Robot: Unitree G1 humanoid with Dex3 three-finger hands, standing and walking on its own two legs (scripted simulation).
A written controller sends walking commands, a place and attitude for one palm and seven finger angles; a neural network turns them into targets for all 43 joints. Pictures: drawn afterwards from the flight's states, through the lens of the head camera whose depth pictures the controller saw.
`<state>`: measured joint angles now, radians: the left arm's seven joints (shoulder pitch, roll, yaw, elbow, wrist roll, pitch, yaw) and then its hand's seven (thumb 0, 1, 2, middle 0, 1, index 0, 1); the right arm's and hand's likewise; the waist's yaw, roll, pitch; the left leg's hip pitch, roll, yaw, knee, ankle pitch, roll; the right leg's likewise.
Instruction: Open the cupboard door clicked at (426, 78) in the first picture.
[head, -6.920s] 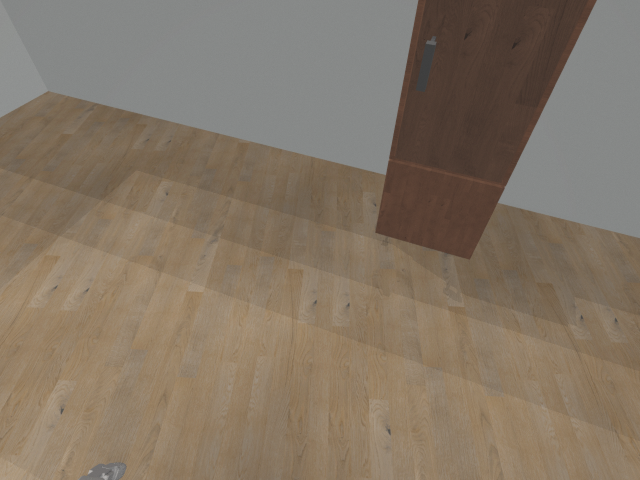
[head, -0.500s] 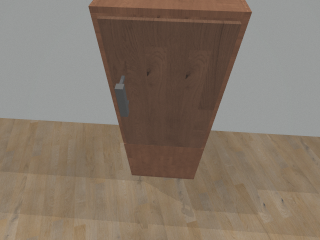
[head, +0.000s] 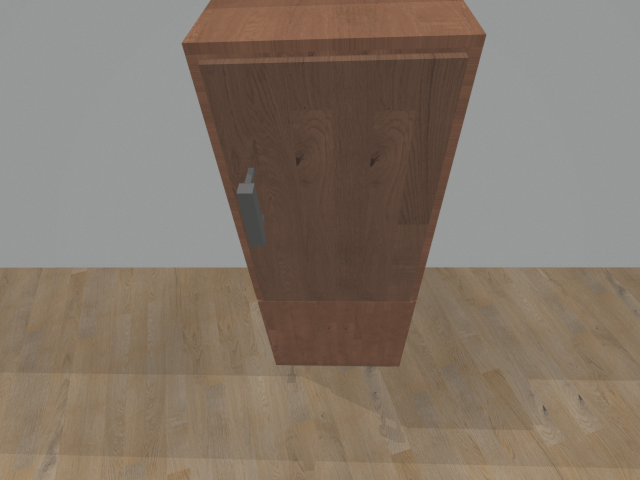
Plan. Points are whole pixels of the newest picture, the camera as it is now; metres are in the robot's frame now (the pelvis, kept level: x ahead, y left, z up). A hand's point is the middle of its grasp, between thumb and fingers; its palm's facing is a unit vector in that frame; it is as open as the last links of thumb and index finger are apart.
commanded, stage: come to a stop and stand still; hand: left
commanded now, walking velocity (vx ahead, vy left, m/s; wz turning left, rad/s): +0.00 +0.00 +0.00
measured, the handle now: (254, 207) +0.55 +0.15 +0.01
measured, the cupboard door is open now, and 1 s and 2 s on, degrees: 0 0 0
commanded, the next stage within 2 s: look again from close up in 0.02 s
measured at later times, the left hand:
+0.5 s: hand out of the picture +0.04 +0.15 -0.17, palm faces +0.01 -0.98 -0.22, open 7.3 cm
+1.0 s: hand (216, 396) +0.22 +0.15 +0.00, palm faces +0.10 -0.99 -0.04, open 7.9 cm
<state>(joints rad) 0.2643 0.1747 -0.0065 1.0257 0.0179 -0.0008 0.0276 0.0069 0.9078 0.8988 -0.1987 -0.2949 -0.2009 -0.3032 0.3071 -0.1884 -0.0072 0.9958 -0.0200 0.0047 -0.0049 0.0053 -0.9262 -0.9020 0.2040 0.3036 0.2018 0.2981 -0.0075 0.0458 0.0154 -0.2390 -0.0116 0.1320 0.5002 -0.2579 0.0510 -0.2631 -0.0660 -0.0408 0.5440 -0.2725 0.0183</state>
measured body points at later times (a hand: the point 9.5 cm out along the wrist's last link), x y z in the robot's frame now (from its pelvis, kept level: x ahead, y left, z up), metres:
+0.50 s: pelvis +0.03 -0.03 +0.01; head +0.05 -0.04 +0.45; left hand +0.04 +0.20 -0.15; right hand +0.04 -0.25 -0.16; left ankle +0.01 +0.09 -0.73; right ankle +0.01 -0.13 -0.73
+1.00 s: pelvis +0.01 -0.05 -0.04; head +0.04 -0.05 +0.41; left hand +0.21 +0.20 +0.00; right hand +0.20 -0.31 -0.11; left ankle +0.01 +0.09 -0.73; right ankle +0.01 -0.13 -0.73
